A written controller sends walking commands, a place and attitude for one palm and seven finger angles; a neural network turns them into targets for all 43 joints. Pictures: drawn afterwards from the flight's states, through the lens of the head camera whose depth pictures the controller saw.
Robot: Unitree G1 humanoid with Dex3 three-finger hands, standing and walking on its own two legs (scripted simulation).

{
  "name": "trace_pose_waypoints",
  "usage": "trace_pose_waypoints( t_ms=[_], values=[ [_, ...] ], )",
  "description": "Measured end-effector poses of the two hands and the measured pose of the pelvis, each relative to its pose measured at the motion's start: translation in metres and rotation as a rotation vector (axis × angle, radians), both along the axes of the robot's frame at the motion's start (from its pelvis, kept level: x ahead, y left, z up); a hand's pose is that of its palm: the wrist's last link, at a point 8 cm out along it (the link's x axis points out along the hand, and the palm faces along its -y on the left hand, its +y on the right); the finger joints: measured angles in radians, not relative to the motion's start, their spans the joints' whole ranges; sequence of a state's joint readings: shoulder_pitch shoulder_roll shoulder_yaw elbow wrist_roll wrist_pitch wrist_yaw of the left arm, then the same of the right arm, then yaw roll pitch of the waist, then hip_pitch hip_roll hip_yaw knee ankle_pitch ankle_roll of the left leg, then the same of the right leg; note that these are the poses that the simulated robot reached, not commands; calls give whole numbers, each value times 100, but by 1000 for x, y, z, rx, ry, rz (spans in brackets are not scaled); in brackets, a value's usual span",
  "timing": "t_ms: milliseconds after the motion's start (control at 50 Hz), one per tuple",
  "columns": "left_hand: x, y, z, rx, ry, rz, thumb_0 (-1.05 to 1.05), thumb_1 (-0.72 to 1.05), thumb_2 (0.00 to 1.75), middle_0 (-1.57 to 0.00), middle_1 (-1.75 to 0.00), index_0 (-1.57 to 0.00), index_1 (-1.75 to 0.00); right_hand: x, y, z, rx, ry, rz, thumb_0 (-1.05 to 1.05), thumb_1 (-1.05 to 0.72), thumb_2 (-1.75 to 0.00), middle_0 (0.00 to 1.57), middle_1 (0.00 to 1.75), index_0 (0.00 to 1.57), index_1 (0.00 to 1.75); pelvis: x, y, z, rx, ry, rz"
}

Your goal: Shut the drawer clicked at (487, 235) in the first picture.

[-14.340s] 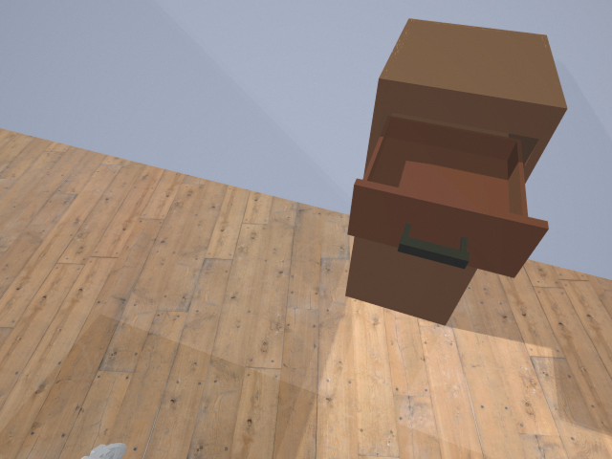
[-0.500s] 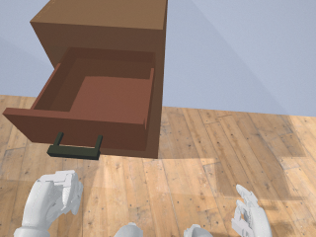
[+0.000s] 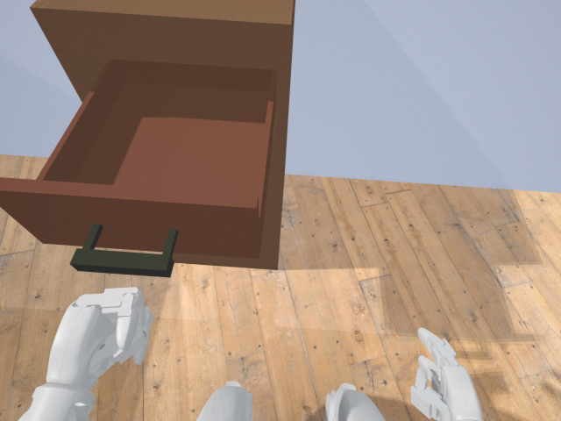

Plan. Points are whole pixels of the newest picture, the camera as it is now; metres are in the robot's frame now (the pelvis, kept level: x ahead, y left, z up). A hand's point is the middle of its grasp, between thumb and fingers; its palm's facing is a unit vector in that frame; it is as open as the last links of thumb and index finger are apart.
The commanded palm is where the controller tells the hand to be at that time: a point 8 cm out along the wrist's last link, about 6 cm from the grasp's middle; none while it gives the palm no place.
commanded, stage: bring the fist close to the handle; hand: left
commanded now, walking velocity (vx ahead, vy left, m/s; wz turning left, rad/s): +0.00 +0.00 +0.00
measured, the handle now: (128, 248) +0.33 +0.23 +0.05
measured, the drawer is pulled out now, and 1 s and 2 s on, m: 0.28 0.25 0.11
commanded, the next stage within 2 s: push the drawer shut in 0.20 s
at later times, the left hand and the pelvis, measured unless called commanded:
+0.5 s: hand (146, 334) +0.22 +0.18 +0.05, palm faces -0.02 -1.00 -0.08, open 3.2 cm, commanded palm +0.21 +0.24 +0.05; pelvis +0.00 -0.01 +0.00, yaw +0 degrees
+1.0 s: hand (155, 291) +0.27 +0.18 +0.04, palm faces -0.03 -1.00 -0.07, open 2.7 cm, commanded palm +0.27 +0.23 +0.05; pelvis -0.01 -0.01 +0.00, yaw +1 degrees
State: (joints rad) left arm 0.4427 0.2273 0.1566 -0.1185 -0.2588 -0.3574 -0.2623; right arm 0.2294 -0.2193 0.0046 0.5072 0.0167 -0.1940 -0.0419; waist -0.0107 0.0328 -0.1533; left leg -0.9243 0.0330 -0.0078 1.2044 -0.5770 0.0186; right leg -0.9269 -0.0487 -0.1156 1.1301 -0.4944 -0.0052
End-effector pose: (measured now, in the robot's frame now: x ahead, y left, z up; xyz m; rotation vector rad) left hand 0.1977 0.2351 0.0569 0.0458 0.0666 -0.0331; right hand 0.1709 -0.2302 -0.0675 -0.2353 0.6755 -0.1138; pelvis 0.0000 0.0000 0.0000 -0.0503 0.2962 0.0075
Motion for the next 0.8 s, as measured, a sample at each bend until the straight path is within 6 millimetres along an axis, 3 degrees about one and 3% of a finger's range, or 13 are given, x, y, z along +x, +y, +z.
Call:
trace_pose_waypoints(
  t_ms=[200, 400, 520, 660, 800],
  values=[
    [-10, -4, -8, 7, 25, 20, 1, 90, 90, -140, -160, -140, -160, 3, 3, 1, -4, -7, 22, 1, -90, -90, 20, 30, 20, 30, -2, -1, -3, 1, 3, 3],
    [-6, -8, 2, 26, -26, 14, 1, 89, 90, -140, -160, -140, -160, 2, -2, 0, -1, -5, 12, 1, -90, -90, 20, 30, 20, 30, -2, -5, -3, 2, 2, 4],
    [5, -3, -6, 32, -8, 17, 1, 89, 90, -140, -160, -140, -160, -2, -8, -4, -12, 12, 12, 1, -90, -90, 20, 30, 20, 30, -3, -8, -5, 2, 7, 6],
    [30, -5, -2, 26, -51, -9, 2, 89, 90, -140, -160, -140, -160, -12, -16, -7, -26, 43, -2, 1, -90, -90, 20, 30, 20, 30, -3, -10, -4, 3, 14, 4],
    [37, -1, -3, 26, -21, -6, -3, 84, 92, -140, -160, -140, -160, -20, -21, -8, -27, 77, -9, 1, -90, -90, 20, 30, 20, 30, -2, -11, 0, 7, 14, 5]
  ],
)
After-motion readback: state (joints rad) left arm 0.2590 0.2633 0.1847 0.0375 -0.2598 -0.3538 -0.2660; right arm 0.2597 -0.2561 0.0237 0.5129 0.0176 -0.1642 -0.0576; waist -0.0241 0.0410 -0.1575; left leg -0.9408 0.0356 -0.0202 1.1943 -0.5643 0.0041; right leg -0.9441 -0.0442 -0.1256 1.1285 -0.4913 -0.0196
